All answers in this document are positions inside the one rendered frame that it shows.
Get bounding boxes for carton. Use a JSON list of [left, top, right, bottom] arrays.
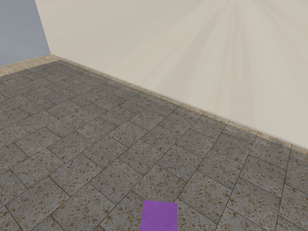
[[140, 200, 178, 231]]

